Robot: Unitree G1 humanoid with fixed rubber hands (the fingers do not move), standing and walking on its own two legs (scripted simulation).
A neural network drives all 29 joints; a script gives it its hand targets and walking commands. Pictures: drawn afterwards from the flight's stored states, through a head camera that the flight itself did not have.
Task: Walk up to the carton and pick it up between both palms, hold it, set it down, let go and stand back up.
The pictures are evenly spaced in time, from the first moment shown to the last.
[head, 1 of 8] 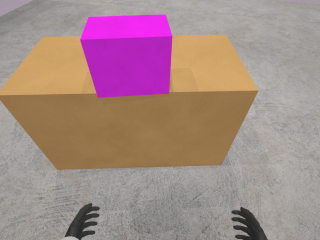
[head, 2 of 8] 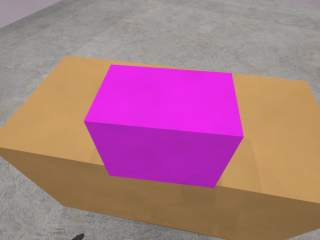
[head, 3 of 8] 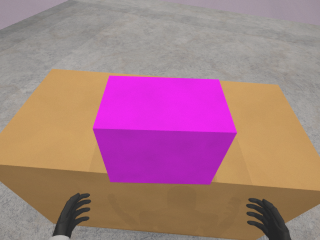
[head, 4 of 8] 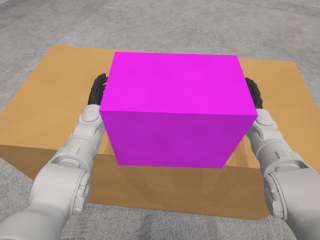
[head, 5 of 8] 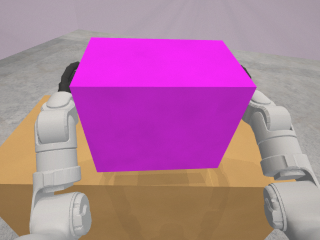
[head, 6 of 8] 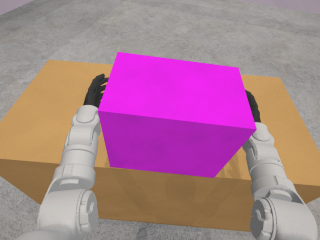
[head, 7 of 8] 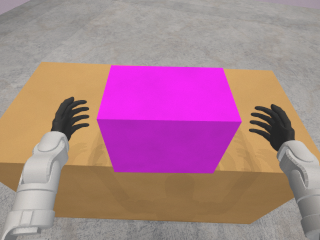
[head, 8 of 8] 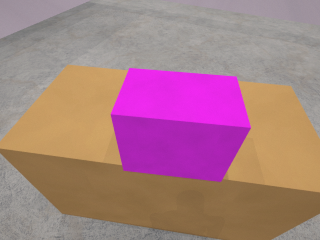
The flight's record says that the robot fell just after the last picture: no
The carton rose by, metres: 0.19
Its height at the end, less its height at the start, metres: +0.00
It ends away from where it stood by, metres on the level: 0.03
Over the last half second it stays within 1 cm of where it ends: yes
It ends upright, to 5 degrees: yes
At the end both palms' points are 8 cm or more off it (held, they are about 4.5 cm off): yes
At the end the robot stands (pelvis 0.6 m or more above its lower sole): yes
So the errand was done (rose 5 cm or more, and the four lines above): yes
